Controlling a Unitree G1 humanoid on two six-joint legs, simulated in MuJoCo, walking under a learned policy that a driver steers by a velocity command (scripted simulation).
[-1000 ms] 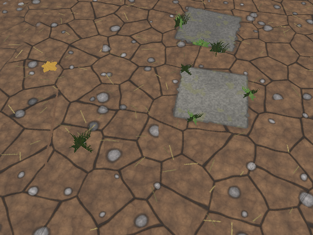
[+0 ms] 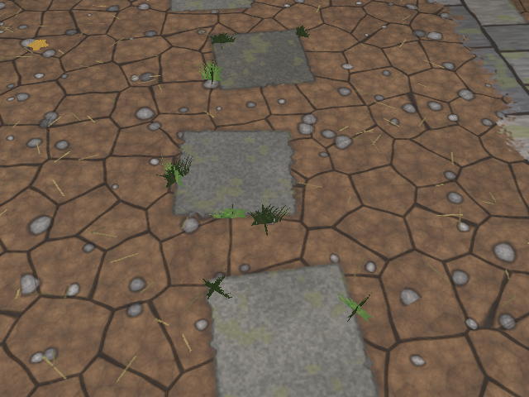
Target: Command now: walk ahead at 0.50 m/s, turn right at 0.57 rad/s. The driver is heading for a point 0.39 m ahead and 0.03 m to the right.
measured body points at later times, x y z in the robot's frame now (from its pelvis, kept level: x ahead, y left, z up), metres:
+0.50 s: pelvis +0.24 -0.07 -0.01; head +0.29 -0.10 +0.44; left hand +0.50 +0.12 -0.09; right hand +0.25 -0.37 -0.13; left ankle +0.16 +0.10 -0.64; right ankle +0.30 -0.17 -0.74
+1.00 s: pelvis +0.35 -0.07 +0.00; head +0.36 -0.07 +0.45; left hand +0.53 +0.14 -0.13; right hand +0.40 -0.36 -0.11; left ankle +0.41 +0.05 -0.74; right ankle +0.31 -0.17 -0.74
